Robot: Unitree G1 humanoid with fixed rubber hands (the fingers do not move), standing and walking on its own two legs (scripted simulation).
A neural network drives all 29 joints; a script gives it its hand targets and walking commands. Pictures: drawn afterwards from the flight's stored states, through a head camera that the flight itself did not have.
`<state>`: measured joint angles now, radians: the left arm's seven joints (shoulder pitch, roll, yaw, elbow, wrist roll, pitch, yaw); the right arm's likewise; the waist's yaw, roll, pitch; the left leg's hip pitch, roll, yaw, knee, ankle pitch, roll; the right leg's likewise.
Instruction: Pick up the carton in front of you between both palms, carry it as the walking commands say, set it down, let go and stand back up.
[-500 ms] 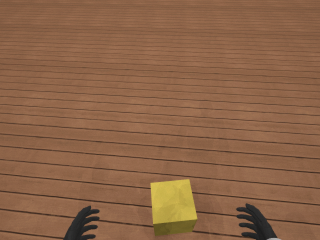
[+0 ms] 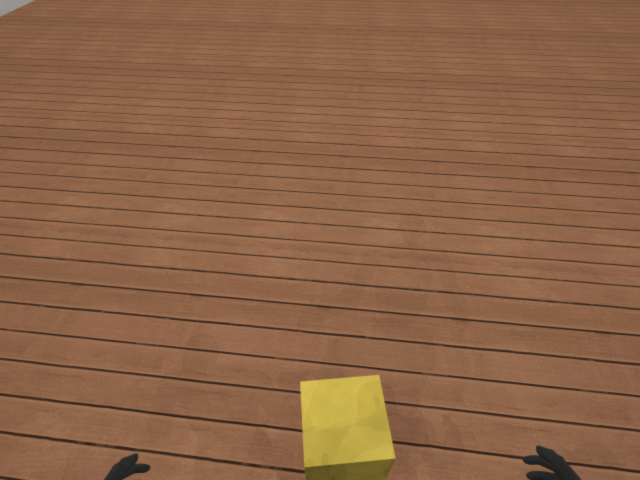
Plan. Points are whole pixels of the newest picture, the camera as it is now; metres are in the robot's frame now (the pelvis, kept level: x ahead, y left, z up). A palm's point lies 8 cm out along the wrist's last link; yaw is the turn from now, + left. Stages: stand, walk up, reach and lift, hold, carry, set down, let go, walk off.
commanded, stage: stand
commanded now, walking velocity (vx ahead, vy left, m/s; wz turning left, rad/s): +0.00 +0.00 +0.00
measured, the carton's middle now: (343, 434) +0.40 -0.04 -0.65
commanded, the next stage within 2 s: none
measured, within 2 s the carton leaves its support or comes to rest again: neither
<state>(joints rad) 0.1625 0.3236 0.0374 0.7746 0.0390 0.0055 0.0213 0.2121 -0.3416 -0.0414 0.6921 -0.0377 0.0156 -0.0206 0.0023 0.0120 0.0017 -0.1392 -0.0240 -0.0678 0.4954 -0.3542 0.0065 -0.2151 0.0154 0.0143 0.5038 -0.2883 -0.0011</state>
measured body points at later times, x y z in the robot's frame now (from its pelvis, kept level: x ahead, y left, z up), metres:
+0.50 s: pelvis -0.01 +0.00 +0.01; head -0.01 +0.00 +0.46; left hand +0.11 +0.30 -0.10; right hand +0.11 -0.30 -0.10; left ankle -0.06 +0.12 -0.74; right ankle -0.01 -0.12 -0.74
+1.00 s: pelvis -0.03 +0.00 +0.01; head -0.03 -0.01 +0.46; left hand +0.08 +0.31 -0.10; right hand +0.07 -0.31 -0.10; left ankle -0.06 +0.12 -0.74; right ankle -0.01 -0.12 -0.74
